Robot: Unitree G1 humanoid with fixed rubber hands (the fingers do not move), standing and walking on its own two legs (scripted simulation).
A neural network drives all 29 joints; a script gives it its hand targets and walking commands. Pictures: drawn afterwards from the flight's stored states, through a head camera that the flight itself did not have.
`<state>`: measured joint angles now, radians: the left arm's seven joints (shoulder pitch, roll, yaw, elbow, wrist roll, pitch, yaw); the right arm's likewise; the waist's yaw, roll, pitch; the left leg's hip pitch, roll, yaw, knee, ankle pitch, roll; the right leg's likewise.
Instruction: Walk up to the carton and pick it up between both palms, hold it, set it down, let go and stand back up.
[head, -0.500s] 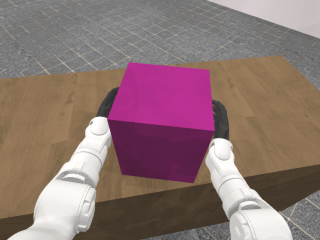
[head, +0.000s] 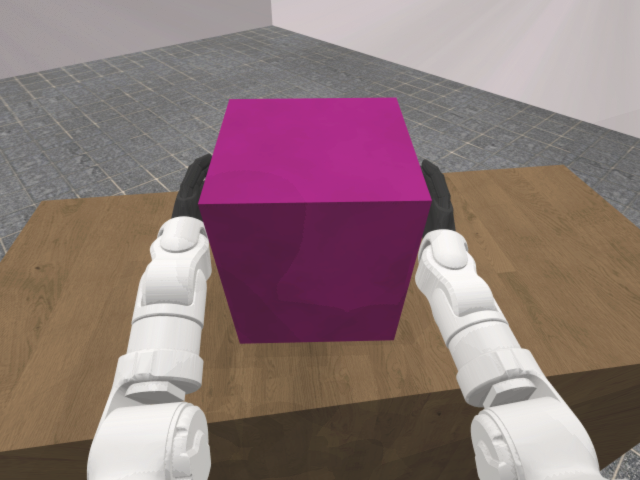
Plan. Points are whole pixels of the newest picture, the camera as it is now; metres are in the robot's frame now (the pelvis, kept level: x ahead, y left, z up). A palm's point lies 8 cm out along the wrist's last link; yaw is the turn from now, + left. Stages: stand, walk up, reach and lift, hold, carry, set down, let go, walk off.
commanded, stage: reach and lift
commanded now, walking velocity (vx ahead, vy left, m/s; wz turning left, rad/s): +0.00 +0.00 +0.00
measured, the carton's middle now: (315, 225) +0.41 -0.02 +0.16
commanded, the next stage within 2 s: hold in 0.92 s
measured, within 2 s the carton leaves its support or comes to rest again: neither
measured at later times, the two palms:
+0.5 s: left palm (205, 216) +0.36 +0.11 +0.21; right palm (469, 220) +0.35 -0.19 +0.20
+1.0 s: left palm (179, 220) +0.37 +0.13 +0.21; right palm (444, 197) +0.36 -0.17 +0.22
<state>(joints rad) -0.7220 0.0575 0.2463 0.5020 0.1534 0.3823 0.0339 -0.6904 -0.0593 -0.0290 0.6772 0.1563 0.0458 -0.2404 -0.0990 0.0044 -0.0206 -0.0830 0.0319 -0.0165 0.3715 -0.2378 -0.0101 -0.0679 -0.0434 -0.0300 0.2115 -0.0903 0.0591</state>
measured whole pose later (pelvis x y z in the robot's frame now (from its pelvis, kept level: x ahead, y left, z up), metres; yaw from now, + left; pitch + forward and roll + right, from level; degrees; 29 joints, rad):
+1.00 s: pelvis -0.02 -0.01 +0.00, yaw +2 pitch -3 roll -2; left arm -0.72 0.05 0.23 0.35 0.16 0.62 0.08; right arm -0.80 -0.09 -0.06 0.62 0.25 0.31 -0.20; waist -0.11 -0.01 -0.08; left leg -0.14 0.03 -0.06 0.41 -0.23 -0.03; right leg -0.12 -0.03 -0.05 0.27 -0.10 0.04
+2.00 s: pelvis -0.02 -0.02 +0.00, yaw +1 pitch -5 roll -2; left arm -0.83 0.04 0.33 0.37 0.21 0.83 0.03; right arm -0.98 -0.15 0.00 0.71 0.33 0.54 -0.25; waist -0.09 0.03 -0.13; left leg -0.09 0.04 -0.07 0.42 -0.24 -0.04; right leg -0.09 -0.01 -0.02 0.30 -0.12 0.03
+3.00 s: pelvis -0.02 -0.03 +0.00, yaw +2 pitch -4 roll -1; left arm -0.87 0.07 0.37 0.38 0.20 0.87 0.00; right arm -1.03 -0.15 0.02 0.71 0.35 0.62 -0.29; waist -0.07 0.05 -0.14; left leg -0.11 0.04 -0.10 0.41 -0.23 -0.04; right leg -0.10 0.00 -0.02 0.31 -0.13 0.03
